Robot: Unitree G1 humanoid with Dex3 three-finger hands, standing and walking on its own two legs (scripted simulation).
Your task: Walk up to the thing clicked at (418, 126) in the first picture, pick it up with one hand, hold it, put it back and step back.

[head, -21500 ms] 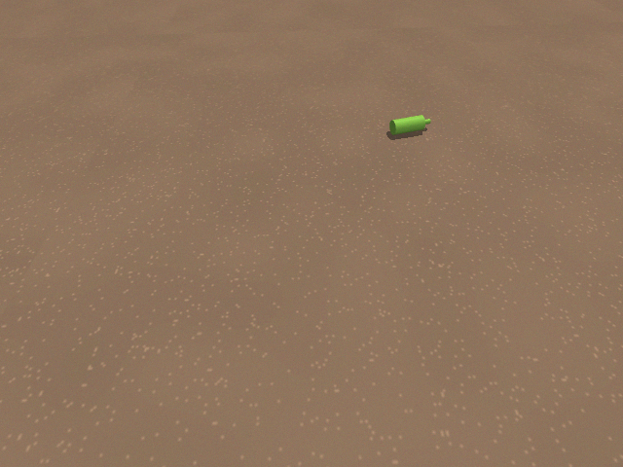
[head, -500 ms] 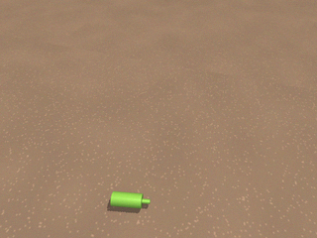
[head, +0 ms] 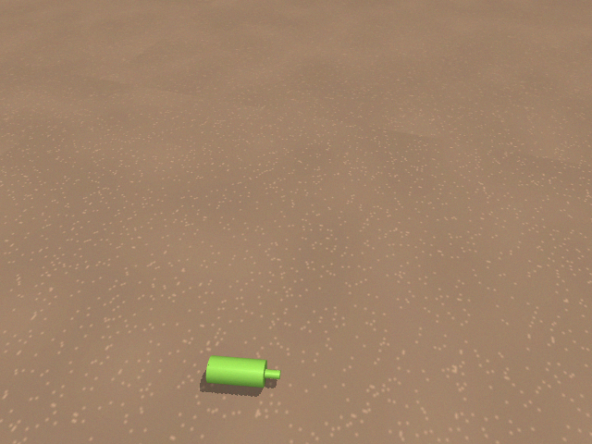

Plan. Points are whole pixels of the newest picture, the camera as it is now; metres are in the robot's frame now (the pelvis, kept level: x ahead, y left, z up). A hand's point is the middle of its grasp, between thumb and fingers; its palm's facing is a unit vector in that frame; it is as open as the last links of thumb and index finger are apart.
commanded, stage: rise first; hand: left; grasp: from above
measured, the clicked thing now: (244, 371) +0.45 +0.21 -0.74
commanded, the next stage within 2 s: none
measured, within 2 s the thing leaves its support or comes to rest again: neither
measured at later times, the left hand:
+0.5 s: hand out of the picture +0.15 +0.26 -0.20, palm faces -0.08 -0.92 -0.39, open 13.3 cm
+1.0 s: hand out of the picture +0.13 +0.26 -0.23, palm faces -0.17 -0.87 -0.46, open 14.2 cm
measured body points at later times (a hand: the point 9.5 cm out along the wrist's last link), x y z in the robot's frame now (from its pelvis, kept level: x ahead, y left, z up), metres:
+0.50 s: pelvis +0.00 +0.01 -0.05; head +0.07 +0.01 +0.40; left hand +0.15 +0.31 -0.17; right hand +0.12 -0.26 -0.16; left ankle +0.02 +0.14 -0.75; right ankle -0.02 -0.14 -0.75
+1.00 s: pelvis -0.01 +0.01 -0.10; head +0.09 +0.02 +0.34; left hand +0.14 +0.31 -0.20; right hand +0.16 -0.24 -0.19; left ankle +0.02 +0.14 -0.75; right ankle -0.02 -0.14 -0.75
